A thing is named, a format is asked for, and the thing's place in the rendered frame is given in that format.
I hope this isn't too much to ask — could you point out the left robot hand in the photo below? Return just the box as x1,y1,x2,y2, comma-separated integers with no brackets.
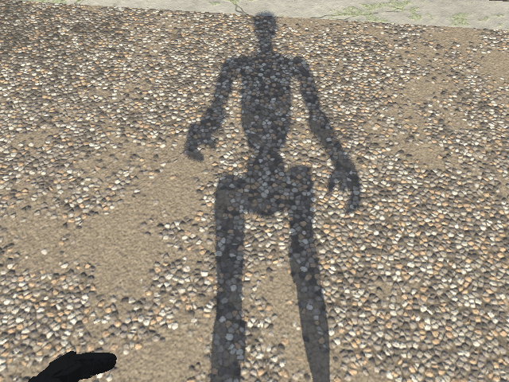
28,351,117,382

